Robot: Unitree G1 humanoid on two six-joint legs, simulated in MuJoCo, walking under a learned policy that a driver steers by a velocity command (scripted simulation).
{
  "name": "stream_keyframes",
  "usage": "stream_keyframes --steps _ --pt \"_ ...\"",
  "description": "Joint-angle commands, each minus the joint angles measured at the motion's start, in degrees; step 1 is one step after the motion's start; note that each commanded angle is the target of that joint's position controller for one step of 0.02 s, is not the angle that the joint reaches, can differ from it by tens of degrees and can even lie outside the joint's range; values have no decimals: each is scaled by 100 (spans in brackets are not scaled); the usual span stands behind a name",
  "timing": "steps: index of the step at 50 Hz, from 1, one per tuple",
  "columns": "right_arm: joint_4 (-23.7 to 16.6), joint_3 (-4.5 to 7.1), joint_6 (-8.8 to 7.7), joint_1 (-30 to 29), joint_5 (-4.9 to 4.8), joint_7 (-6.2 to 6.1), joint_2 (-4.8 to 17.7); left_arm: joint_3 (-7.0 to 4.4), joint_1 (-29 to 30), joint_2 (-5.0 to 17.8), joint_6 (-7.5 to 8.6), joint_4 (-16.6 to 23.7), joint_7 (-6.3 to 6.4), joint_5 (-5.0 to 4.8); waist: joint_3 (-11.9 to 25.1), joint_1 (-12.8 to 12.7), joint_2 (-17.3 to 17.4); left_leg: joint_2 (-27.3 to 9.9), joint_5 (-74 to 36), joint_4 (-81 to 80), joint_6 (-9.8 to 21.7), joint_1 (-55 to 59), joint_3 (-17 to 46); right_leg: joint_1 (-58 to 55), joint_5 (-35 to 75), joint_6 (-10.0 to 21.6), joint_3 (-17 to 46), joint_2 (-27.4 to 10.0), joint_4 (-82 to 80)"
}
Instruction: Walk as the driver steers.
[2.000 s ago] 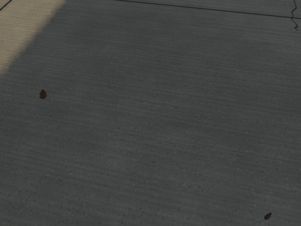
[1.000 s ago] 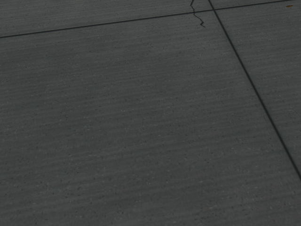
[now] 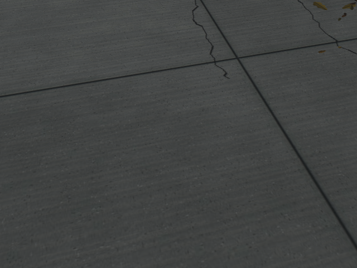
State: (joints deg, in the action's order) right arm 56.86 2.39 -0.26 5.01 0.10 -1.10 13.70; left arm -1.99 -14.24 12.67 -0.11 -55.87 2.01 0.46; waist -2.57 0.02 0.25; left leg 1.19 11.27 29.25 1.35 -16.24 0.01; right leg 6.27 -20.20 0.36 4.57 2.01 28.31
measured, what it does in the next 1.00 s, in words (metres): stands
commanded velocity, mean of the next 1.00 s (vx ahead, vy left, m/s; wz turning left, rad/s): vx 0.00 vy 0.00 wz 0.00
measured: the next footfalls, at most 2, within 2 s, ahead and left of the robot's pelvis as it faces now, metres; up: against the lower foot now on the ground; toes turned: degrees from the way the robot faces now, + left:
left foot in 1.82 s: +0.24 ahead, +0.14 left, +0.00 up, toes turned +2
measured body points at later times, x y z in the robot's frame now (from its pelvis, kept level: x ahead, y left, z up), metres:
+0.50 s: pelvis -0.01 +0.00 +0.00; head +0.01 +0.00 +0.45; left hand +0.00 +0.25 -0.15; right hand +0.08 -0.25 -0.14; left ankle +0.05 +0.11 -0.73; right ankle -0.05 -0.12 -0.73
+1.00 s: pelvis +0.00 +0.01 +0.00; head +0.01 +0.01 +0.45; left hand -0.02 +0.24 -0.16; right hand +0.06 -0.24 -0.15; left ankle +0.05 +0.11 -0.73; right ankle -0.05 -0.12 -0.73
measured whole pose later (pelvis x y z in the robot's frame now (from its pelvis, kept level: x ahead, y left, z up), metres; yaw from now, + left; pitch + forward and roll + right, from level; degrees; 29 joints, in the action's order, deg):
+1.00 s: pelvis +0.00 +0.01 +0.00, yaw +1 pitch -1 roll +0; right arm 62.0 1.7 0.2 8.7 -0.2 -2.1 12.0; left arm -0.8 -19.0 9.7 1.3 -62.4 2.6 0.2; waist -2.4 0.3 0.5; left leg 1.9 10.5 28.8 1.9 -17.3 0.8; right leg 6.9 -19.7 -0.2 3.3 1.2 27.6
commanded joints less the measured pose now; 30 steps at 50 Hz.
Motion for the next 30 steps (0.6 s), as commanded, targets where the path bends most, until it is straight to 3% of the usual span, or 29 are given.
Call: stream_keyframes --steps 1,30 --pt "-174 109 -50 -198 -2 -35 631 -103 -194 592 67 77 22 0 163 6 9 -397 -479 -447 221 755 467 825 791 96 172 -271 -586" --pt "294 33 -1 221 -20 -97 496 27 -701 309 149 -522 51 -16 35 35 -20 -309 -230 -531 259 675 479 973 650 69 -6 -229 -662"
